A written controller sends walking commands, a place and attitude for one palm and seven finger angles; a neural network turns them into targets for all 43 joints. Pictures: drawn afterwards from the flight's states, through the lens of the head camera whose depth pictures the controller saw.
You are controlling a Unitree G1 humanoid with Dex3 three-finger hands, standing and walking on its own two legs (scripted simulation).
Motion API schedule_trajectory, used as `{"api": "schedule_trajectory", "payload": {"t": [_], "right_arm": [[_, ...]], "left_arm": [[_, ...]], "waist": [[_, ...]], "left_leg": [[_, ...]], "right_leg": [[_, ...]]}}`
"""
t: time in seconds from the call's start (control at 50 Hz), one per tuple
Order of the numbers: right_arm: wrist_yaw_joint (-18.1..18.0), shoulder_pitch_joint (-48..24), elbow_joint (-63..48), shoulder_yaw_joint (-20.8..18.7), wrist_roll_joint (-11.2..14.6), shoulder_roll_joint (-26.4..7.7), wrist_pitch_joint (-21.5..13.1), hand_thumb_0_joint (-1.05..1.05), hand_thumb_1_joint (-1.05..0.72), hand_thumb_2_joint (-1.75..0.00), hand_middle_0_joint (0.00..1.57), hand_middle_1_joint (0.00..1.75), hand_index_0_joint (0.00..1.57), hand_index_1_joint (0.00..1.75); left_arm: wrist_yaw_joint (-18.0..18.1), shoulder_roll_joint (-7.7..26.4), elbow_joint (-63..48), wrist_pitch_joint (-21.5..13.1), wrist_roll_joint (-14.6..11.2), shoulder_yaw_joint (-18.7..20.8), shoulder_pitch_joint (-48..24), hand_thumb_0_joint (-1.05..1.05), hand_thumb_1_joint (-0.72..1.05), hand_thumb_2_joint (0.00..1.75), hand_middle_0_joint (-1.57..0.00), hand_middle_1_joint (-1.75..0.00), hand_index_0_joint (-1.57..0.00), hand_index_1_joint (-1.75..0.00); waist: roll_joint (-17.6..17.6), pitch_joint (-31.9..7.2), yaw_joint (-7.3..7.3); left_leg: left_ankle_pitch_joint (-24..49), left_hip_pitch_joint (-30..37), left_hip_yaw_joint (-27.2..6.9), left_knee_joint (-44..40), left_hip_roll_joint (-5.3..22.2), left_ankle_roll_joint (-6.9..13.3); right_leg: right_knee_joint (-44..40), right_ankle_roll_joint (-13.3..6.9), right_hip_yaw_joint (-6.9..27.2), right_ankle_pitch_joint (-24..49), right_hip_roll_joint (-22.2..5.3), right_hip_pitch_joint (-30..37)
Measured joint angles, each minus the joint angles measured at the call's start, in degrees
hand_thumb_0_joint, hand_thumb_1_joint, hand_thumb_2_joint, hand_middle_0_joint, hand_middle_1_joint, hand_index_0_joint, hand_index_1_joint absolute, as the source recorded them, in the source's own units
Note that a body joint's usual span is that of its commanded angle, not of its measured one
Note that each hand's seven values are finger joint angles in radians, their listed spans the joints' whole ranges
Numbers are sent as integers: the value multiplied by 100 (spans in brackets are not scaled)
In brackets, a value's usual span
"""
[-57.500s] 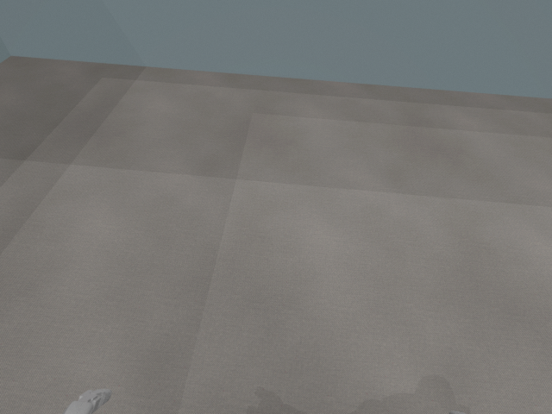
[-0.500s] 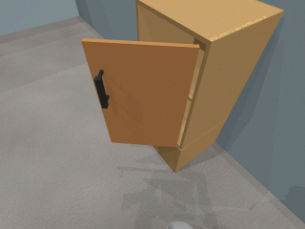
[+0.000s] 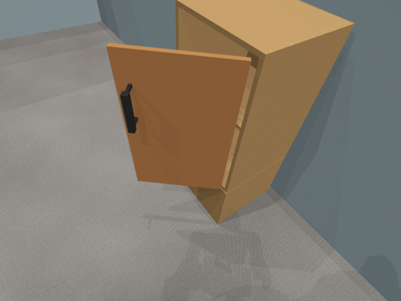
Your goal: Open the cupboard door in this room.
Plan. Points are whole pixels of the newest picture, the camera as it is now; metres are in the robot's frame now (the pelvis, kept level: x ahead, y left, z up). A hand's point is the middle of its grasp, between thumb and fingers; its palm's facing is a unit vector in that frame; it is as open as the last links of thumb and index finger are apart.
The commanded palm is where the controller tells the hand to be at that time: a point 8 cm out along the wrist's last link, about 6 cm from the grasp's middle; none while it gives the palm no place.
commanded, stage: come to a stop and stand still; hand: left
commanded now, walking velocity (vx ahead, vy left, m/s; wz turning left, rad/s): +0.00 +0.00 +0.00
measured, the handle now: (130, 109) +0.59 +0.25 +0.01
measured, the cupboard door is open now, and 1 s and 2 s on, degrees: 50 50 50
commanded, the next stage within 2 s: look again from close up in 0.12 s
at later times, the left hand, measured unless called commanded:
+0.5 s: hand out of the picture +0.05 +0.21 -0.17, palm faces -0.01 -0.96 -0.28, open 7.4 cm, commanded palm none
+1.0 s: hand (111, 250) +0.21 +0.20 -0.03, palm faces +0.28 -0.95 -0.16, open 7.5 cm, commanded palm +0.14 +0.25 -0.06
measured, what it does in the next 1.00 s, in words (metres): stands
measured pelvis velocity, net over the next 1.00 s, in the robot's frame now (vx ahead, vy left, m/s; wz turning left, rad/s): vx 0.03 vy -0.01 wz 0.02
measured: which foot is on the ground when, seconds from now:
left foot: down 0.00-1.00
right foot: down 0.00-1.00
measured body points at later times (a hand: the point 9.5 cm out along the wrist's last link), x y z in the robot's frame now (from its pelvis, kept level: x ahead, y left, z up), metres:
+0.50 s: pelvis +0.02 +0.01 -0.01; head +0.03 -0.01 +0.44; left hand +0.05 +0.26 -0.15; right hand +0.04 -0.22 -0.17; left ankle +0.06 +0.13 -0.73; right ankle -0.03 -0.16 -0.73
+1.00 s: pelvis +0.03 -0.01 -0.01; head +0.03 -0.01 +0.44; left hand +0.19 +0.25 -0.02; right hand +0.15 -0.27 -0.12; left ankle +0.06 +0.13 -0.73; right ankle -0.03 -0.15 -0.73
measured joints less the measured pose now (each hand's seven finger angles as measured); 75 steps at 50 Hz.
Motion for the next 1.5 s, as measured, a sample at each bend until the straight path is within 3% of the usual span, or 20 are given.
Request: {"api": "schedule_trajectory", "payload": {"t": [0.22, 0.36, 0.56, 0.86, 0.88, 0.9, 0.94, 0.98, 1.02, 1.06, 1.12, 1.18, 1.22, 1.26, 1.36, 1.42, 1.5], "right_arm": [[-6, 506, 359, 32, -9, 64, -15, 1, -91, -90, 20, 30, 20, 30], [74, 684, 37, 24, -50, -105, -24, 1, -91, -90, 20, 30, 20, 30], [34, 457, 25, 67, -57, -137, -88, 1, -93, -90, 20, 30, 20, 30], [5, -3, -65, 35, -36, -345, -89, 1, -91, -90, 20, 30, 20, 30], [-21, 99, -271, 13, 21, -344, -167, 1, -91, -90, 20, 30, 20, 30], [-134, 254, -486, 3, 70, -314, -440, 1, -91, -90, 20, 30, 20, 30], [-332, 462, -746, -22, 176, -262, -1023, 1, -91, -90, 20, 30, 20, 30], [-378, 523, -1055, -96, 222, -241, -1318, 1, -91, -90, 20, 30, 20, 30], [-385, 394, -1328, -137, 195, -233, -1456, 1, -91, -90, 20, 30, 20, 30], [-324, 160, -1566, -165, 141, -220, -1496, 1, -91, -90, 20, 30, 20, 30], [-180, -137, -1908, -204, 83, -179, -1541, 1, -91, -90, 20, 30, 20, 30], [-91, -279, -2247, -227, 96, -276, -1620, 1, -91, -90, 20, 30, 20, 30], [-113, -280, -2420, -250, 105, -366, -1658, 1, -91, -90, 20, 30, 20, 30], [-179, -231, -2517, -262, 114, -435, -1671, 1, -91, -90, 20, 30, 20, 30], [-407, -80, -2388, -137, 134, -465, -1719, 1, -91, -90, 20, 30, 20, 30], [-500, -22, -2275, 31, 176, -397, -1701, 1, -91, -90, 20, 30, 20, 30], [-541, 148, -2319, 220, 226, -268, -1577, 1, -91, -90, 20, 30, 21, 30]], "left_arm": [[16, 298, 142, -70, -22, 101, -32, 0, 91, 89, -20, -30, -20, -30], [99, 247, 126, -107, -2, 34, -70, 0, 91, 89, -20, -30, -20, -30], [110, 348, -29, -142, -21, 83, -355, 0, 91, 89, -20, -30, -20, -30], [84, 405, -102, -116, 1, 96, -488, 0, 91, 89, -20, -30, -20, -30], [72, 369, -1019, 258, -201, 276, -183, 1, 91, 89, -20, -30, -20, -30], [111, 344, -2143, 354, -329, 444, 174, 1, 90, 89, -20, -30, -20, -31], [367, 336, -3868, 0, -556, 550, 674, 2, 89, 89, -21, -31, -20, -31], [401, 286, -4911, -280, -769, 649, 763, 2, 88, 88, -21, -32, -20, -32], [173, 257, -5231, -870, -902, 849, 524, 1, 85, 87, -21, -34, -20, -34], [-246, 269, -5082, -1571, -1012, 1080, 201, 1, 82, 86, -21, -36, -20, -36], [-1185, 391, -4710, -2581, -1260, 1344, -31, 0, 77, 83, -21, -39, -21, -39], [-2212, 472, -4351, -3079, -1548, 1496, 7, 0, 70, 81, -21, -43, -21, -43], [-2630, 487, -4304, -3088, -1721, 1592, 174, 0, 66, 79, -22, -46, -22, -46], [-2801, 493, -4430, -3048, -1895, 1703, 353, 1, 61, 77, -22, -49, -22, -49], [-2683, 557, -5128, -3130, -2167, 1888, 299, 1, 49, 72, -23, -56, -23, -57], [-2727, 721, -5306, -2932, -2186, 1832, -133, 1, 42, 69, -23, -61, -23, -61], [-2923, 1044, -5115, -2046, -2108, 1719, -633, 1, 33, 65, -24, -67, -24, -67]], "waist": [[57, 4, -140], [454, -55, -319], [434, -190, -225], [160, -107, -150], [145, -127, -173], [78, -137, -135], [14, -277, -94], [82, -481, -149], [172, -691, -205], [263, -836, -260], [175, -1000, -215], [119, -1026, -133], [125, -1055, -51], [152, -1076, 47], [278, -1088, 219], [379, -1052, 162], [469, -1009, -61]], "left_leg": [[100, 21, 15, -224, -37, 1], [-350, -381, -33, 548, -40, 63], [-497, -173, 104, 533, -120, 59], [-548, -103, 76, 505, 56, -65], [-553, -167, 46, 528, 54, -67], [-518, -163, 43, 468, 16, -75], [-435, -161, 22, 357, -57, -90], [-439, -319, -56, 456, -98, -93], [-531, -731, -105, 788, -84, -113], [-628, -1266, -166, 1193, -20, -140], [-795, -2168, -198, 1900, 58, -199], [-1001, -2950, -314, 2636, 106, -253], [-1133, -3348, -401, 3058, 129, -267], [-1258, -3623, -494, 3413, 153, -273], [-1468, -3963, -726, 4000, 198, -234], [-1476, -4012, -805, 4106, 207, -213], [-1355, -3898, -740, 3911, 224, -191]], "right_leg": [[-181, 17, 3, 80, -43, -2], [334, -12, -35, -279, -34, -251], [534, 75, 89, -495, -136, -185], [418, -33, 75, -486, 34, -93], [420, -39, 43, -474, 38, -134], [559, -89, -28, -468, -4, -226], [890, -217, -333, -454, -141, -419], [924, -232, -539, -536, -221, -487], [991, -121, -593, -767, -224, -738], [1437, -133, -620, -861, -159, -1282], [2306, -221, -589, -1096, -86, -2255], [3063, -285, -648, -1375, -30, -2996], [3470, -300, -700, -1516, 2, -3353], [3774, -326, -765, -1638, 40, -3571], [4179, -360, -944, -1808, 129, -3747], [4213, -353, -1006, -1789, 159, -3743], [3998, -303, -945, -1627, 168, -3659]]}}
